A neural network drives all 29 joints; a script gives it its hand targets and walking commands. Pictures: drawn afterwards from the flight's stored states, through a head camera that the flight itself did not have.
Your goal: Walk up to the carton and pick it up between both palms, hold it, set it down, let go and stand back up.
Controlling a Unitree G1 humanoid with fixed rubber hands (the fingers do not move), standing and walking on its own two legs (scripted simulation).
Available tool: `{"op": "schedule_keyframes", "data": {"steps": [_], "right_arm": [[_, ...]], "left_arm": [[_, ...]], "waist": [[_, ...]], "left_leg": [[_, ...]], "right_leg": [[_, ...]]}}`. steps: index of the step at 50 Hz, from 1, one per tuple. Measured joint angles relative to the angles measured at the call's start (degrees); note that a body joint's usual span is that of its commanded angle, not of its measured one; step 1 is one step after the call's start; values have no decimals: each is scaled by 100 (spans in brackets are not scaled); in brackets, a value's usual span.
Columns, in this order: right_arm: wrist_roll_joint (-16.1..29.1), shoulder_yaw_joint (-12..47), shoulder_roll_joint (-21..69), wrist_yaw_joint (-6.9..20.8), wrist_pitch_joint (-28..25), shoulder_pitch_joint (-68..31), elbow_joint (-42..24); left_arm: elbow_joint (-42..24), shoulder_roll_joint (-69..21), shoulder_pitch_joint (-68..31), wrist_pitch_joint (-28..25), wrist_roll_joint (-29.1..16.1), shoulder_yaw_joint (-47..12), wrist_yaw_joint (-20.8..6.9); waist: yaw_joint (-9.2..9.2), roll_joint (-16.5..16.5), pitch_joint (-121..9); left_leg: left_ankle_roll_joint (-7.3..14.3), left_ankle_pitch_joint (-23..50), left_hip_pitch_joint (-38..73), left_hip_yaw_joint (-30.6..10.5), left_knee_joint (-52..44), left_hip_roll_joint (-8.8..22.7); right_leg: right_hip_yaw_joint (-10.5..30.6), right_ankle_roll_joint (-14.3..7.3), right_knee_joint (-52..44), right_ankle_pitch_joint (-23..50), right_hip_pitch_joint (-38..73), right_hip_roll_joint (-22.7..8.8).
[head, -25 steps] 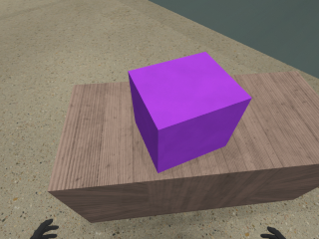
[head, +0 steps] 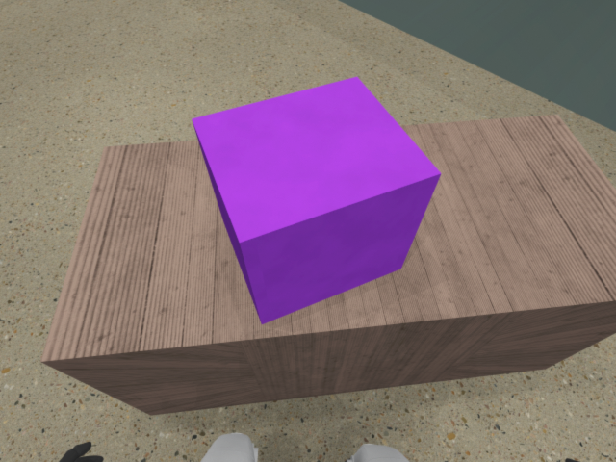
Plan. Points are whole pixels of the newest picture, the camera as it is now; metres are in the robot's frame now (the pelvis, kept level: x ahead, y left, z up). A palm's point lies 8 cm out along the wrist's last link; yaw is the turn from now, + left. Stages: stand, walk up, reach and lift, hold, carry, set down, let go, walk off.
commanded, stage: walk up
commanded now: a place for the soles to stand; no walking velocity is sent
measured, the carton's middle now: (308, 202) +0.53 +0.01 -0.06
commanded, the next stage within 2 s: reach and lift in 1.88 s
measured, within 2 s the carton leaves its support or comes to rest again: neither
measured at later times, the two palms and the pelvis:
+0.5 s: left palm out of the picture +0.12 +0.29 -0.08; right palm (549, 429) +0.17 -0.31 -0.09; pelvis +0.03 -0.03 +0.01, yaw +7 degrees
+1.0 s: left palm out of the picture +0.04 +0.29 -0.11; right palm out of the picture +0.12 -0.31 -0.09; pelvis +0.01 -0.02 +0.01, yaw +9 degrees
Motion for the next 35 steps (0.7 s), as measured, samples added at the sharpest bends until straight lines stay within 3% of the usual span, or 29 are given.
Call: {"op": "schedule_keyframes", "data": {"steps": [3, 8, 12, 23, 35], "right_arm": [[6, -20, 8, 80, -69, 134, -100], [-82, -2, 253, 230, -39, 286, -108], [-111, 79, 544, 258, -148, 97, 15], [79, 245, 690, 324, -314, -611, 440], [38, 233, 662, 290, -262, -599, 959]], "left_arm": [[-138, -163, 97, -29, -63, -98, 132], [-224, -274, 98, -185, -56, -242, 285], [-128, -255, -25, -286, -186, -392, 308], [438, -211, -502, -507, -280, -480, 310], [801, -115, -433, -469, -261, -348, 361]], "waist": [[33, 72, -88], [9, 171, -295], [-67, 4, -317], [-105, 24, -481], [-75, 60, -512]], "left_leg": [[12, 178, -144, -11, 263, -374], [-82, 391, 346, 75, -989, -498], [-80, 1823, 972, 119, -2337, -563], [-147, 1884, 1196, -89, -2888, -598], [-146, 2015, 1152, -254, -2961, -660]], "right_leg": [[-93, -71, -333, 118, 183, 62], [-409, -73, -548, 68, 466, 188], [-510, -31, -434, -104, 603, 92], [-718, -41, -1183, 215, 975, 85], [-886, -30, -1303, 305, 1018, 35]]}}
